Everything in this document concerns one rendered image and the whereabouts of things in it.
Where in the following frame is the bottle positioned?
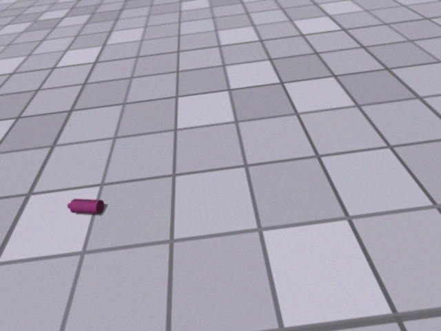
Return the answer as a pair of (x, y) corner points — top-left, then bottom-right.
(68, 199), (104, 214)

